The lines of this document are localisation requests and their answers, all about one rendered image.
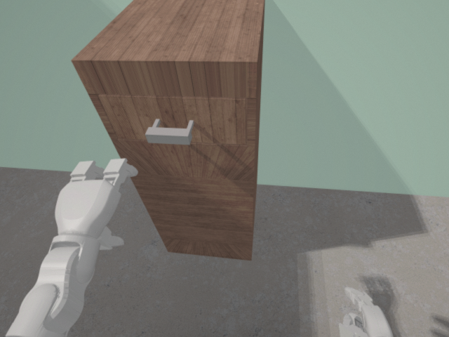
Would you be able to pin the robot left hand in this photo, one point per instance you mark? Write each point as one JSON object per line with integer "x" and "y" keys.
{"x": 85, "y": 205}

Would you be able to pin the drawer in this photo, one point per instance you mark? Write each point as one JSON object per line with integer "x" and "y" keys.
{"x": 216, "y": 119}

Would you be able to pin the handle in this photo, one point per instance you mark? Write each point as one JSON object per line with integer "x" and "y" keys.
{"x": 178, "y": 136}

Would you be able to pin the robot right hand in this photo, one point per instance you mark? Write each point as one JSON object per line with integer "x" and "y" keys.
{"x": 372, "y": 322}

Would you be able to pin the cabinet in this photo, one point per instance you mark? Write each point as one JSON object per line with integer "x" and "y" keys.
{"x": 201, "y": 197}

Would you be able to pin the left robot forearm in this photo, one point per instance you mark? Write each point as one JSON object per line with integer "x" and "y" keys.
{"x": 56, "y": 301}

